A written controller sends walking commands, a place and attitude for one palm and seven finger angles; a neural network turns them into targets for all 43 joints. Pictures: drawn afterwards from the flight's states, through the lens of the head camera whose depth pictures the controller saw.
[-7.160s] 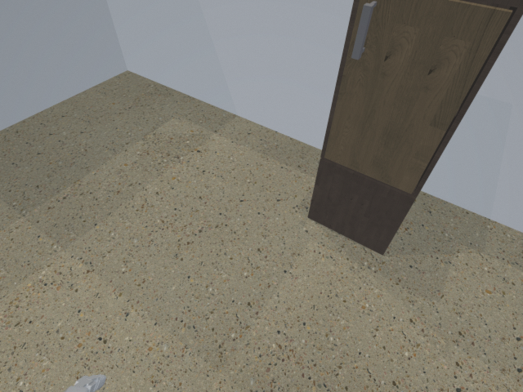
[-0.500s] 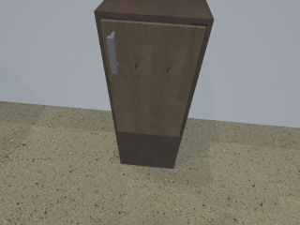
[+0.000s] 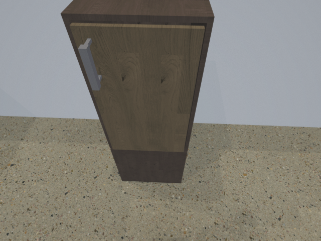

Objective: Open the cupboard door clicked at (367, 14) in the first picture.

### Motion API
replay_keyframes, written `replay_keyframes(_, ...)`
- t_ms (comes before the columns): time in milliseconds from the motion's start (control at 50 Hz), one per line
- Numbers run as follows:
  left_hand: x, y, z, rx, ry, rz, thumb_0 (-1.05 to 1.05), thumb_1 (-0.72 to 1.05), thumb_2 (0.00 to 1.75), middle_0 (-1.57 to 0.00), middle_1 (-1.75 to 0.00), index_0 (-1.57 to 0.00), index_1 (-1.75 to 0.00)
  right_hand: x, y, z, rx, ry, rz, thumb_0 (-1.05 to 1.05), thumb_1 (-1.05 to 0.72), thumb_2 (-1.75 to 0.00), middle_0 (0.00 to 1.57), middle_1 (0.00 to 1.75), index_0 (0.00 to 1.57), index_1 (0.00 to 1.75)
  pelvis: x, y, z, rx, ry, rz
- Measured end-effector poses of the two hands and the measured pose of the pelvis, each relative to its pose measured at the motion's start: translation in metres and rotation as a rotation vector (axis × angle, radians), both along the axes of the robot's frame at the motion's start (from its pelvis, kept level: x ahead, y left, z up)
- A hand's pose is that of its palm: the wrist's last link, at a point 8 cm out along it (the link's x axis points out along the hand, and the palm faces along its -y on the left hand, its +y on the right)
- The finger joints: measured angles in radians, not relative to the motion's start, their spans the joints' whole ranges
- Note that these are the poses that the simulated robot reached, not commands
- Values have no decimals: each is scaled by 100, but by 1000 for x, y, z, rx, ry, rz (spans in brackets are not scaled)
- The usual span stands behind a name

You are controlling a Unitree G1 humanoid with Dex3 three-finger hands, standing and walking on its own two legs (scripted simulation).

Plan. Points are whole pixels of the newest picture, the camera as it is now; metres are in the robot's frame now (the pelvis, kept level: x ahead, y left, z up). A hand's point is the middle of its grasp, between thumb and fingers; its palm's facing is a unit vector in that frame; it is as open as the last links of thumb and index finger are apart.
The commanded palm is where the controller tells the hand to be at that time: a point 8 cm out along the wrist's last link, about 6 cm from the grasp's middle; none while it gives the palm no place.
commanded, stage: come to a stop and stand still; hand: left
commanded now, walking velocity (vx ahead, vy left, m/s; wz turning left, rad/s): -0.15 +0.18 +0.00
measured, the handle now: (92, 65) +0.54 +0.22 +0.16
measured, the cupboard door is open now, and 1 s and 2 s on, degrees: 0 0 0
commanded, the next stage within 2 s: look again from close up in 0.98 s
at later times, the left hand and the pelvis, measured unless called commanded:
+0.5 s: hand out of the picture -0.01 +0.19 -0.17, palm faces +0.11 -0.98 -0.19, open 7.3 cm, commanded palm none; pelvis -0.05 +0.00 +0.00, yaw +2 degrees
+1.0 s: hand out of the picture -0.10 +0.13 -0.17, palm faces +0.08 -0.99 -0.13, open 7.4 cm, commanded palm none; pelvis -0.07 -0.02 +0.01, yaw +2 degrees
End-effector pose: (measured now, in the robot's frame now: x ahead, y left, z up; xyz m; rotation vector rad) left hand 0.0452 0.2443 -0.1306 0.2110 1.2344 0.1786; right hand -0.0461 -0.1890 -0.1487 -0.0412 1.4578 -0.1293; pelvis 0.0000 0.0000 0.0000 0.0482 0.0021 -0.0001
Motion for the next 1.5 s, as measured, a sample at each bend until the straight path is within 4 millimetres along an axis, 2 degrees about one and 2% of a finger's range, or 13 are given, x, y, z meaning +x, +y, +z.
replay_keyframes(60,17,-15,3,1,-15,-13,2,94,90,-19,-30,-19,-30,6,-12,-7,6,24,-16,1,-91,-89,20,30,20,30,6,-8,-1,-15,-2,8)
replay_keyframes(140,29,-30,5,-18,-60,4,1,93,90,-20,-30,-20,-30,20,-27,-3,-17,20,5,1,-91,-89,20,30,20,30,4,-13,2,-11,-1,33)
replay_keyframes(240,21,-29,3,-37,-95,37,0,94,90,-20,-30,-20,-30,45,-43,8,-73,-49,52,1,-91,-89,19,30,20,30,-11,-12,4,-4,-2,43)
replay_keyframes(340,-9,-13,-14,-58,-58,54,0,92,90,-20,-30,-20,-30,59,-45,16,-134,-176,64,1,-91,-89,19,30,19,30,-28,0,-4,-22,-10,34)
replay_keyframes(480,-62,-4,-13,-68,29,93,0,92,90,-20,-30,-20,-30,42,-28,22,-118,-188,89,1,-91,-89,19,30,19,30,-44,5,3,-22,-14,33)
replay_keyframes(580,-105,-15,-9,-58,103,110,0,92,90,-20,-30,-20,-30,35,-31,12,-93,-179,100,1,-94,-89,20,30,20,30,-53,2,2,-9,2,29)
replay_keyframes(660,-135,-32,-4,-59,169,106,0,91,90,-20,-30,-20,-30,25,-38,5,-71,-168,79,1,-94,-89,20,30,20,30,-62,-4,3,-22,-5,26)
replay_keyframes(780,-159,-54,-4,-97,200,107,1,91,90,-20,-30,-20,-30,-1,-44,8,-62,-119,76,1,-93,-89,20,30,20,30,-68,-12,7,-32,-27,32)
replay_keyframes(940,-154,-66,-11,-136,173,99,1,91,90,-20,-30,-20,-30,-39,-39,10,-54,-30,65,1,-92,-89,19,30,20,30,-73,-18,9,-43,-35,35)
replay_keyframes(1100,-143,-62,-11,-127,152,86,1,91,90,-20,-30,-20,-30,-64,-27,11,-37,33,45,1,-91,-89,19,30,20,30,-73,-15,9,-52,-27,33)
replay_keyframes(1220,-133,-38,-12,-91,142,41,1,91,90,-20,-30,-20,-30,-52,-16,1,-30,-26,17,1,-91,-89,19,30,20,30,-70,2,1,-83,-22,30)
replay_keyframes(1360,-98,-3,-6,-42,69,39,1,91,90,-20,-30,-20,-30,-30,7,1,-19,-82,37,1,-91,-89,19,30,20,30,-58,19,3,-57,-19,20)
replay_keyframes(1500,-82,9,-1,-33,55,36,0,91,90,-20,-30,-20,-30,-15,7,5,-38,-75,56,3,-93,-89,20,30,20,30,-48,27,6,-44,-6,14)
